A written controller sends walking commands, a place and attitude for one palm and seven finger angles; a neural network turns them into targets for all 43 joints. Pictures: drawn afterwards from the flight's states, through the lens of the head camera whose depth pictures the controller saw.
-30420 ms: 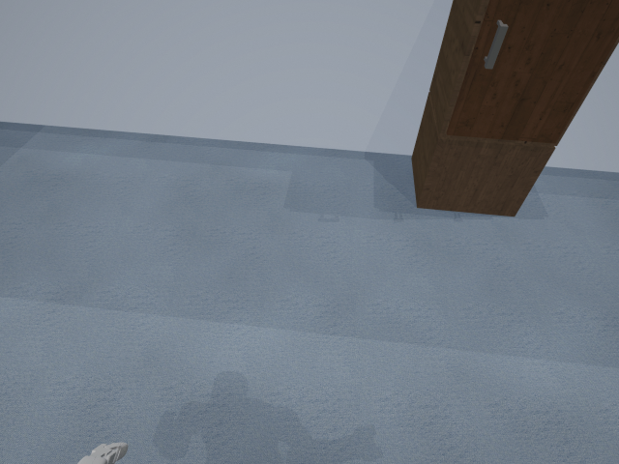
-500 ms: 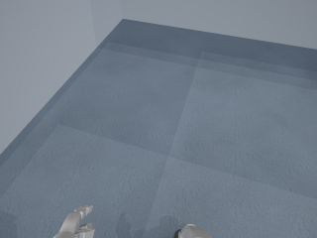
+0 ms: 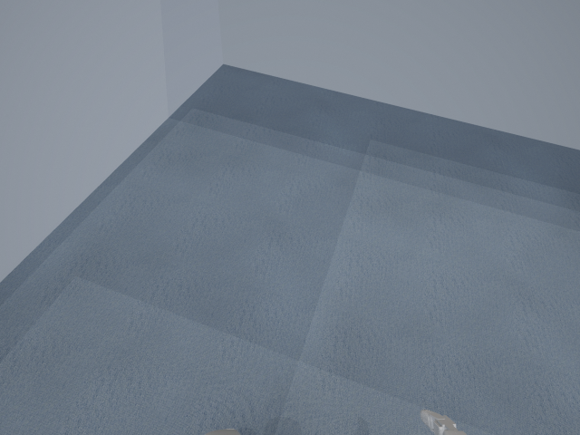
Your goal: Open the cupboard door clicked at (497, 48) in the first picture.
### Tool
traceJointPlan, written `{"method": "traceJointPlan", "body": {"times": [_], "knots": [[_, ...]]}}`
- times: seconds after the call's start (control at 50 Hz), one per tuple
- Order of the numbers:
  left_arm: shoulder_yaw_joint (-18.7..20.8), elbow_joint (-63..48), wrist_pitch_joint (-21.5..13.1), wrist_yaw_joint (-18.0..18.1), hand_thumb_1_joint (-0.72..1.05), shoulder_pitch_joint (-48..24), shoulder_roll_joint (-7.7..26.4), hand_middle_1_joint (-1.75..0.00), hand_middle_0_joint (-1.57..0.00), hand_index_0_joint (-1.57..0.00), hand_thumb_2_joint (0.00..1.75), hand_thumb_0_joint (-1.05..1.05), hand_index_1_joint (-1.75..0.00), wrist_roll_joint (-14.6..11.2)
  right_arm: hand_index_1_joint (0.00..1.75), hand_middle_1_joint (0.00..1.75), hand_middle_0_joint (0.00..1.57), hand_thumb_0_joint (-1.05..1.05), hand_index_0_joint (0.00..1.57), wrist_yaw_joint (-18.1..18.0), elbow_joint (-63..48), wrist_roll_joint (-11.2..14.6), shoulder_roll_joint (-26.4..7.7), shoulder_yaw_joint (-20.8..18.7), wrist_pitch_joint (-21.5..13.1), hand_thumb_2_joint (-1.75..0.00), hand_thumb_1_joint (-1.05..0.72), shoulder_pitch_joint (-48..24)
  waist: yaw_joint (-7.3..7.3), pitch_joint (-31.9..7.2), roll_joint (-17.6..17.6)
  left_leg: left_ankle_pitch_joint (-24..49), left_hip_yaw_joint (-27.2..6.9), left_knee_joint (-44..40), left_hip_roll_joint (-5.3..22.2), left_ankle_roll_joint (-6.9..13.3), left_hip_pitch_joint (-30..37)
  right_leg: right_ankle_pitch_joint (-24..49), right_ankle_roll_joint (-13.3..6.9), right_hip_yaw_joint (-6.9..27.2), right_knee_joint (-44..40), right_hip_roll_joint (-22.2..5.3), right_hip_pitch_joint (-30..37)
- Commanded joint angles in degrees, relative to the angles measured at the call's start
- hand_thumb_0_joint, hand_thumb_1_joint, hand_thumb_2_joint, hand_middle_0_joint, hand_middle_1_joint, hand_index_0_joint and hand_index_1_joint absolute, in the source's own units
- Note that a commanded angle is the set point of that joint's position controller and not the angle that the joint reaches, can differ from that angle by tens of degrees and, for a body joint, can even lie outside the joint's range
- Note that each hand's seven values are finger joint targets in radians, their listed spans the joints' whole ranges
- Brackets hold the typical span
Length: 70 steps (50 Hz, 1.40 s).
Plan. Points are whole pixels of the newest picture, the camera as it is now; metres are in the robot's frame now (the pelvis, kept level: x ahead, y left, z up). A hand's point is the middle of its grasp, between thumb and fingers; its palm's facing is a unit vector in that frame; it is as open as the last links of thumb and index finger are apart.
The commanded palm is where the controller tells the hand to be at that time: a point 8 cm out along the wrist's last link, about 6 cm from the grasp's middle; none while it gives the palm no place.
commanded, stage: walk to a spot facing it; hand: left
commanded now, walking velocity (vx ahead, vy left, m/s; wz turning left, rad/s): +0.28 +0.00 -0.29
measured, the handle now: out of the picture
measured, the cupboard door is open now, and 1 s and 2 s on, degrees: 44 44 44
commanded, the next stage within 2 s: turn to face it in 0.08 s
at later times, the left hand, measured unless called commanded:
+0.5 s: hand (229, 336) +0.30 +0.13 -0.15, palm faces +0.04 -0.98 -0.18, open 7.3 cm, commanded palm none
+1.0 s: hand (179, 359) +0.25 +0.21 -0.15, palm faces +0.36 -0.89 -0.26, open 7.4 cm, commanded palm none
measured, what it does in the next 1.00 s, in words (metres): walks ahead, turning left: right foot, then left foot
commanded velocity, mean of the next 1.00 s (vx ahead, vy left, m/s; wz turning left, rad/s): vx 0.03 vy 0.00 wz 0.44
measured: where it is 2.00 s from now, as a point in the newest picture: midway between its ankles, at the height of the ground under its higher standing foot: (314, 426)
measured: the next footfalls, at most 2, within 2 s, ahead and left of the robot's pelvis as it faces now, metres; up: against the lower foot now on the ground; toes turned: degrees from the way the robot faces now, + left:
right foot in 0.36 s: +0.27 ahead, -0.16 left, +0.00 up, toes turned -9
left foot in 0.68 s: +0.25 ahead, +0.09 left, +0.00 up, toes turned +19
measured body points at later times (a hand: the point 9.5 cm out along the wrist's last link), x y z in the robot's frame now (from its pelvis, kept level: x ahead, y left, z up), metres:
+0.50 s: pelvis +0.17 -0.04 +0.00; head +0.21 -0.04 +0.45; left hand +0.29 +0.18 -0.14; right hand +0.11 -0.26 -0.15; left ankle +0.11 +0.07 -0.66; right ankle +0.23 -0.15 -0.73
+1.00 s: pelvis +0.23 -0.03 +0.01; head +0.27 -0.01 +0.46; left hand +0.23 +0.25 -0.13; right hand +0.38 -0.25 -0.12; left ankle +0.21 +0.08 -0.73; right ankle +0.27 -0.18 -0.68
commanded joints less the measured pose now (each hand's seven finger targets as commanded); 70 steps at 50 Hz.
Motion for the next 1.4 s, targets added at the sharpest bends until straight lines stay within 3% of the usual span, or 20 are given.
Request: {"method": "traceJointPlan", "body": {"times": [0.0,0.06,0.14,0.28,0.32,0.34,0.36,0.48,0.62,0.64,0.66,0.7,0.82,0.92,1.02,1.06,1.08,1.14,1.28,1.38], "knots": [[0.7,-7.7,-2.2,0.3,0.90,-8.7,4.6,-0.30,-0.20,-0.20,0.90,0.00,-0.30,0.7,0.30,0.30,0.20,0.00,0.20,-1.7,3.4,-0.1,-11.2,-2.7,0.0,-0.90,-0.90,20.8,-8.52,-3.8,9.9,5.4,-27.3,-18.1,22.5,10.4,24.4,0.4,0.1,3.5,35.2,-4.8,-32.2],[0.6,-6.6,-0.2,-0.8,0.90,-6.4,1.8,-0.30,-0.20,-0.20,0.90,0.00,-0.30,1.1,0.30,0.30,0.20,0.00,0.20,-2.0,2.4,0.3,-6.8,-1.2,-1.1,-0.90,-0.90,14.3,-3.13,2.6,6.6,6.0,-12.6,-22.2,17.1,5.5,12.7,8.8,1.6,3.4,30.2,-7.3,-28.4],[0.7,-7.7,1.7,-1.4,0.90,-7.2,0.5,-0.30,-0.20,-0.20,0.90,0.00,-0.30,1.2,0.30,0.30,0.20,0.00,0.20,-1.9,3.2,0.6,-6.3,-1.3,-1.2,-0.90,-0.90,14.3,-1.73,1.7,10.5,12.9,-0.3,-22.6,13.1,4.1,11.3,14.2,2.5,-0.3,17.4,-7.4,-24.4],[0.0,-7.1,0.6,-0.4,0.90,-7.1,2.0,-0.30,-0.20,-0.20,0.90,0.00,-0.30,1.1,0.30,0.30,0.20,0.00,0.20,-1.9,5.8,0.9,-7.1,-0.5,0.6,-0.90,-0.90,16.5,-0.64,-0.5,6.8,16.0,-2.4,-12.4,9.9,3.3,6.9,22.1,2.6,-5.8,-7.6,-3.7,-3.1],[1.5,-5.5,-0.4,0.5,0.90,-1.2,8.5,-0.30,-0.20,-0.20,0.90,0.00,-0.30,1.3,0.30,0.30,0.20,0.00,0.20,-1.5,5.4,1.6,-4.6,-0.2,0.9,-0.90,-0.90,16.9,2.28,-5.5,-2.9,-0.3,0.2,0.7,3.2,-1.2,-3.3,34.8,0.4,4.4,-11.2,-13.1,12.9],[2.5,-4.9,-0.6,0.9,0.90,2.5,13.3,-0.30,-0.20,-0.20,0.90,0.00,-0.30,1.1,0.30,0.30,0.20,0.00,0.20,-1.4,4.7,2.0,-3.3,-0.4,1.5,-0.90,-0.90,19.5,2.81,-9.8,-13.1,-23.2,3.1,15.2,-2.7,-3.6,-7.6,41.9,-6.0,15.0,-17.2,-26.3,17.0],[2.5,-6.0,0.0,1.4,0.90,1.6,14.5,-0.30,-0.20,-0.20,0.90,0.00,-0.30,0.6,0.30,0.30,0.20,0.00,0.20,-1.7,3.7,2.3,-4.2,-0.6,2.7,-0.90,-0.90,18.8,3.08,-10.0,-11.4,-31.0,-1.7,26.0,-0.7,-3.3,-5.9,36.9,-10.2,16.9,-21.9,-31.3,11.6],[1.5,-10.9,0.9,2.7,0.90,-12.4,7.6,-0.30,-0.20,-0.20,0.90,0.00,-0.30,0.9,0.30,0.30,0.20,0.00,0.20,-0.7,3.5,1.7,-1.1,-0.6,5.0,-0.90,-0.90,15.9,-3.12,-5.5,-8.5,-17.8,-4.1,26.2,3.5,-4.7,-3.1,33.3,-5.0,-1.9,-21.8,-24.1,-4.9],[2.5,-12.9,2.3,2.0,0.90,-14.3,8.2,-0.30,-0.20,-0.20,0.90,0.00,-0.30,0.6,0.30,0.30,0.20,0.00,0.20,0.3,1.0,0.9,-3.0,-1.6,5.3,-0.90,-0.90,16.9,-5.51,-2.9,-0.5,-2.3,1.1,-1.0,0.2,-4.4,9.8,10.5,0.1,-9.2,-11.6,-20.8,-13.7],[2.2,-13.8,2.9,1.7,0.90,-13.9,6.2,-0.30,-0.20,-0.20,0.90,0.00,-0.30,0.2,0.30,0.30,0.20,0.00,0.20,0.1,0.7,0.6,-7.1,-2.5,4.8,-0.90,-0.90,18.7,-6.42,-3.2,12.5,0.6,-10.4,-9.9,6.2,-1.5,11.1,3.6,3.1,-11.4,-1.6,-15.8,-17.6],[1.4,-15.9,3.5,1.5,0.90,-14.7,3.1,-0.30,-0.20,-0.20,0.90,0.00,-0.30,0.0,0.30,0.30,0.20,0.00,0.20,-0.4,-0.4,0.2,-13.1,-4.0,4.5,-0.90,-0.90,20.2,-7.86,-2.8,27.1,9.9,-30.6,-17.3,19.8,5.8,12.2,-12.2,7.1,-10.1,13.4,-8.2,-27.9],[1.8,-18.1,3.6,1.2,0.90,-19.0,4.7,-0.30,-0.20,-0.20,0.90,0.00,-0.30,0.7,0.30,0.30,0.20,0.00,0.20,-1.5,-1.7,0.0,-15.5,-4.6,4.3,-0.90,-0.90,17.7,-6.96,-4.8,13.6,4.4,-31.3,-18.3,20.9,10.6,9.3,-5.2,5.5,0.4,25.9,-8.1,-28.6],[1.8,-14.7,3.5,1.0,0.90,-14.3,5.3,-0.30,-0.20,-0.20,0.90,0.00,-0.30,0.6,0.30,0.30,0.20,0.00,0.20,-2.4,-3.6,0.8,-12.5,-3.2,3.0,-0.90,-0.90,10.8,-3.49,-7.9,8.9,27.0,-17.8,-12.0,10.7,5.9,17.0,5.1,7.6,1.8,23.7,-6.0,-27.6],[1.4,-16.6,3.9,1.3,0.90,-16.0,5.9,-0.30,-0.20,-0.20,0.90,0.00,-0.30,0.3,0.30,0.30,0.20,0.00,0.20,-1.7,-4.1,0.5,-14.2,-4.1,4.1,-0.90,-0.90,9.5,-4.34,-5.9,10.5,20.3,-20.7,-12.7,10.5,7.2,13.7,2.1,7.4,1.0,10.2,-4.2,-20.6],[1.9,-15.1,3.1,1.6,0.90,-7.7,8.1,-0.30,-0.20,-0.20,0.90,0.00,-0.30,0.0,0.30,0.30,0.20,0.00,0.20,-1.1,-6.6,1.1,-14.5,-4.6,5.2,-0.90,-0.90,2.7,-0.40,-5.7,8.9,10.1,-21.9,-7.5,5.7,3.6,1.8,12.8,5.9,-0.8,-13.7,-2.3,-1.1],[3.5,-15.6,2.2,2.4,0.90,-5.3,17.4,-0.30,-0.20,-0.20,0.90,0.00,-0.30,1.5,0.30,0.30,0.20,0.00,0.20,-0.5,-9.0,1.9,-7.9,-3.8,5.4,-0.90,-0.90,2.0,1.37,-4.9,-18.6,-22.6,-7.3,16.1,-8.4,-4.6,-13.7,16.0,-3.0,23.8,-27.7,-27.0,6.1],[3.0,-16.3,2.2,2.6,0.90,-6.7,16.8,-0.30,-0.20,-0.20,0.90,0.00,-0.30,1.0,0.30,0.30,0.20,0.00,0.20,-0.2,-8.8,1.4,-10.7,-4.3,5.8,-0.90,-0.90,1.6,0.63,-4.0,-15.2,-25.3,-10.0,28.7,-5.0,-3.7,-12.3,18.7,-6.9,23.0,-26.7,-30.4,-0.8],[1.5,-18.2,2.1,2.5,0.90,-14.3,11.2,-0.30,-0.20,-0.20,0.90,0.00,-0.30,0.7,0.30,0.30,0.20,0.00,0.20,0.7,-6.0,1.0,-9.6,-4.1,7.1,-0.90,-0.90,3.3,-3.97,-1.6,-12.5,-14.2,-8.6,38.3,-1.5,-5.4,-12.2,20.9,-4.1,9.0,-23.6,-20.4,-4.6],[2.4,-15.5,1.6,2.5,0.90,-5.2,13.3,-0.30,-0.20,-0.20,0.90,0.00,-0.30,1.2,0.30,0.30,0.20,0.00,0.20,1.2,-7.7,1.8,-6.0,-1.9,6.1,-0.90,-0.90,-3.5,0.68,-5.4,-8.8,-15.5,-1.0,11.3,-2.8,-6.0,-6.7,52.7,-4.0,-0.5,-13.8,-20.9,10.0],[2.9,-16.1,2.0,1.9,0.90,-8.7,13.9,-0.30,-0.20,-0.20,0.90,0.00,-0.30,0.3,0.30,0.30,0.20,0.00,0.20,0.9,-6.2,1.5,-9.7,-2.8,5.3,-0.90,-0.90,4.5,-4.32,-8.0,-6.2,2.3,-0.8,-8.2,-3.1,-3.4,12.8,44.0,1.5,-6.5,-1.6,-19.9,-0.5]]}}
